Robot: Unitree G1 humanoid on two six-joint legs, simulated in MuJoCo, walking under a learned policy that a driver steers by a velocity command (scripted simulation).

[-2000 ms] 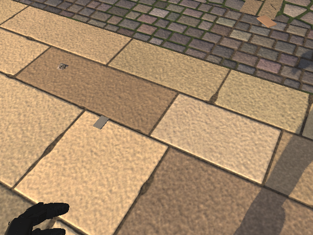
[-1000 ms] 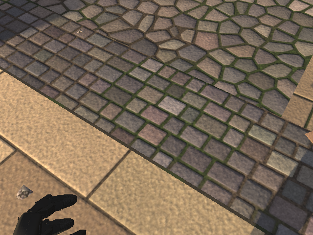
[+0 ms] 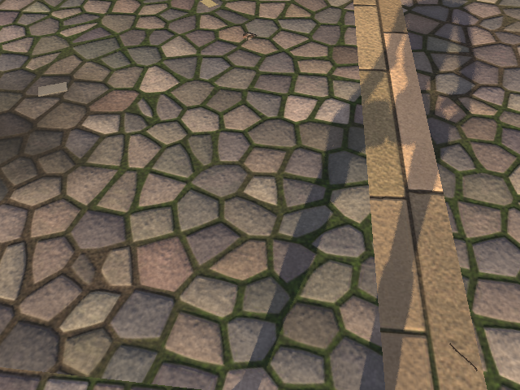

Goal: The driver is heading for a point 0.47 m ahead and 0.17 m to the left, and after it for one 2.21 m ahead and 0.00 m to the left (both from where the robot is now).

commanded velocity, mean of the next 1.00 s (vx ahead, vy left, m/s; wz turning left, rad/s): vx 1.00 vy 0.00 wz -0.15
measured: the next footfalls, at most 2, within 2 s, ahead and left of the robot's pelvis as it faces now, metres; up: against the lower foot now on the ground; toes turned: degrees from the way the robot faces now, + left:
left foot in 0.22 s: +0.43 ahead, +0.11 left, +0.00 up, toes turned +11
right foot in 0.72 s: +0.92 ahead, +0.06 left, +0.00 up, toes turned +4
